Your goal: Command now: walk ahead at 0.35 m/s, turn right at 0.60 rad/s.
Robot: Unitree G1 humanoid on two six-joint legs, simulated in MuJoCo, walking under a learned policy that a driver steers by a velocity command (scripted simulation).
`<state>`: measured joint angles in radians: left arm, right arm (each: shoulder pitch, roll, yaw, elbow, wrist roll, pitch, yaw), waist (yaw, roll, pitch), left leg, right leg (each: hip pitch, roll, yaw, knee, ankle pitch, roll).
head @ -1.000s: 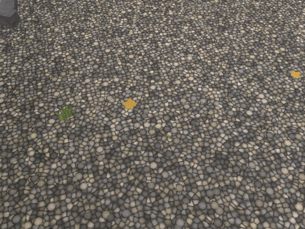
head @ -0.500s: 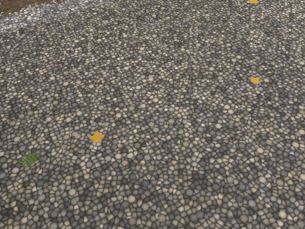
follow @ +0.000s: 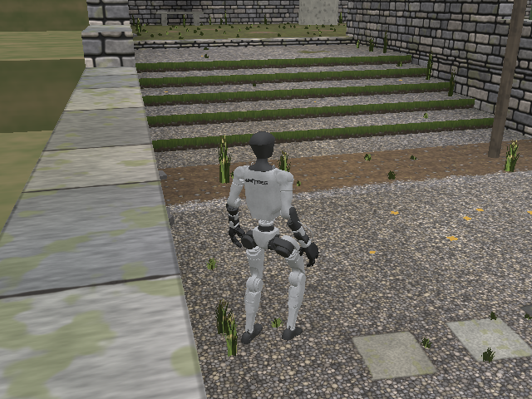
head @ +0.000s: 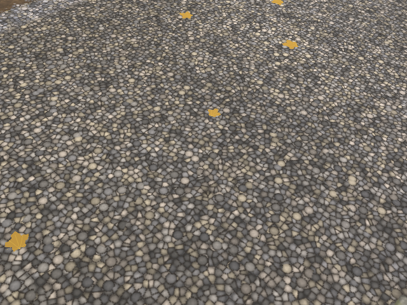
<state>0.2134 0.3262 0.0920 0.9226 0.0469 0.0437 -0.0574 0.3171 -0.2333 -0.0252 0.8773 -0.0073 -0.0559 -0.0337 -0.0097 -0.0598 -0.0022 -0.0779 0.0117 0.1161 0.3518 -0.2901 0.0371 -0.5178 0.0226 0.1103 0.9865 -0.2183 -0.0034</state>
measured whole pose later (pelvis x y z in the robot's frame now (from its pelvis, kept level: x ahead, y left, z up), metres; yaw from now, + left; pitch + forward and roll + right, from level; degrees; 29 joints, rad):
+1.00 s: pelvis +0.49 -0.19 +0.00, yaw -26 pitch -1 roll +0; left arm 0.20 0.27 0.03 0.90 0.04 -0.05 -0.02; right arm 0.35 -0.25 -0.04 0.92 -0.01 -0.08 0.02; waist -0.02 -0.03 0.06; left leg -0.15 -0.06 0.06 0.34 -0.18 0.08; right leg -0.53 -0.01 0.05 1.03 -0.27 -0.05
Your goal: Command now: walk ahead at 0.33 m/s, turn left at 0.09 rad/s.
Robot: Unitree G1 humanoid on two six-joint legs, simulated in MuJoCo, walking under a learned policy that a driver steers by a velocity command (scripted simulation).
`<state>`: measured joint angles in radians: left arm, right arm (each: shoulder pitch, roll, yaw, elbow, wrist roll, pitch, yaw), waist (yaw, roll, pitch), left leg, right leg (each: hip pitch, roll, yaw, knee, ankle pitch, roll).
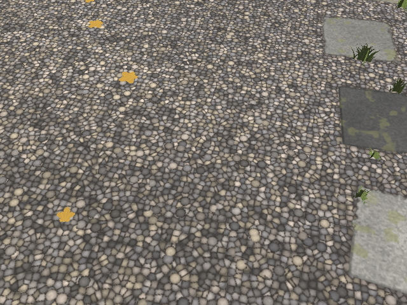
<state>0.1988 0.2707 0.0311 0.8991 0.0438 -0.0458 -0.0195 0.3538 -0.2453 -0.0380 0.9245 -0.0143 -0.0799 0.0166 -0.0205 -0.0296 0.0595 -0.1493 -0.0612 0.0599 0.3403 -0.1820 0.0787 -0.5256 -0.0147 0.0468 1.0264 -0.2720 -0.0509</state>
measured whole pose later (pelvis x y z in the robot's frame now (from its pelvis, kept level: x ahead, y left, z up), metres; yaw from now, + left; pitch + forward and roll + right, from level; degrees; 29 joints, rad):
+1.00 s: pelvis +0.10 -0.01 +0.00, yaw +34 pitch +2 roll -1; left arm 0.17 0.27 0.05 0.76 0.01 0.05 0.02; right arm 0.24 -0.29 -0.07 0.70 -0.02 0.05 0.00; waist -0.03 0.00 0.04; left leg -0.28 -0.10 -0.14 0.47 -0.20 0.07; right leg -0.41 0.03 0.05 0.80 -0.40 0.03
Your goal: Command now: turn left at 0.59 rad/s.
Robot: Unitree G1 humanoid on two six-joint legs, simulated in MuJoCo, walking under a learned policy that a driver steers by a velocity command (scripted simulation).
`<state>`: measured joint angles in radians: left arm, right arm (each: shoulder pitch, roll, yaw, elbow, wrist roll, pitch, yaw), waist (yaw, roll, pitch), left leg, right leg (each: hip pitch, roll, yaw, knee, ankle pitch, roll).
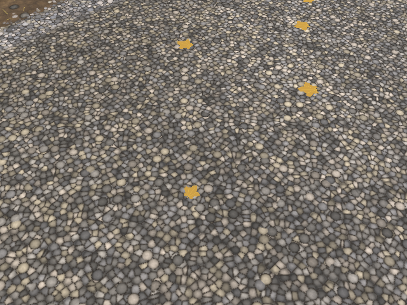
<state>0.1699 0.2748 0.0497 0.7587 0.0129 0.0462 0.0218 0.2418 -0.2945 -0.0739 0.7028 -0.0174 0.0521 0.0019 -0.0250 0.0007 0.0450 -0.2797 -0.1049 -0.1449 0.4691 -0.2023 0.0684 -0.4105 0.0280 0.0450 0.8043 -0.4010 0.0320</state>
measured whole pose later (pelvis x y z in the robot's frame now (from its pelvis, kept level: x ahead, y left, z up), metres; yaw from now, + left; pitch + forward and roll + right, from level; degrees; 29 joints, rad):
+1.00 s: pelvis +0.18 +0.10 -0.02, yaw +36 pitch +2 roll +0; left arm 0.03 0.28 0.02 0.65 0.03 -0.03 -0.03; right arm 0.51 -0.30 -0.05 0.85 -0.01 -0.04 -0.01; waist -0.09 -0.01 0.03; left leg 0.12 -0.09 -0.25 0.34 -0.46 0.10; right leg -0.54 0.01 -0.01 0.57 -0.14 -0.01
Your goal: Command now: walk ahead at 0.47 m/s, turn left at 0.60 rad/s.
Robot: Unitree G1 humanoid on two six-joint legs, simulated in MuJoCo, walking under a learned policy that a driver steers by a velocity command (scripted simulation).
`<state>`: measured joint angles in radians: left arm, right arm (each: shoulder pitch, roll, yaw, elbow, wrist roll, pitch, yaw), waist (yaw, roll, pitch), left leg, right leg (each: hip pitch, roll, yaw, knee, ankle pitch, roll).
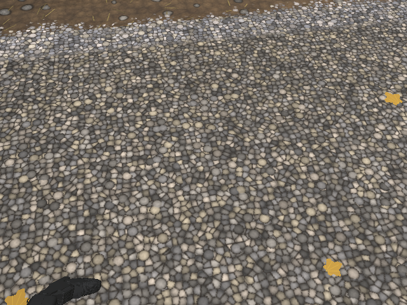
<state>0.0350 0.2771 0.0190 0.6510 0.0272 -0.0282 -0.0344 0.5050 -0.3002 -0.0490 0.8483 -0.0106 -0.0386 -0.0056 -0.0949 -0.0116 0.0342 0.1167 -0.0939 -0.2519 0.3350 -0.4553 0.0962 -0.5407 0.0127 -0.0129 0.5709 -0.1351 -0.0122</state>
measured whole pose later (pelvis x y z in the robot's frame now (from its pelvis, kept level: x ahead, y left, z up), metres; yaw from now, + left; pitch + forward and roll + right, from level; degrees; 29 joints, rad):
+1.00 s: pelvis +0.34 +0.05 +0.02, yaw +11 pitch -1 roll +0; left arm 0.27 0.18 0.00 1.00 0.01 0.00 0.03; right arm 0.24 -0.20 -0.01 1.00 -0.01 -0.01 -0.02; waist -0.01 0.01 0.01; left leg -0.22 -0.05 0.04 0.39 -0.15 0.06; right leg -0.18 -0.01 -0.02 0.44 -0.24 0.00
